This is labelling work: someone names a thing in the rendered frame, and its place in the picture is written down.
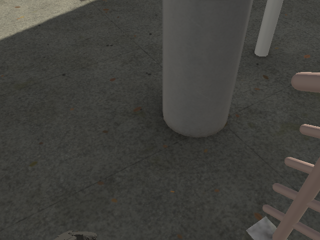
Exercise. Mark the robot left hand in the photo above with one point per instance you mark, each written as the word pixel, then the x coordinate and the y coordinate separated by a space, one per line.
pixel 80 235

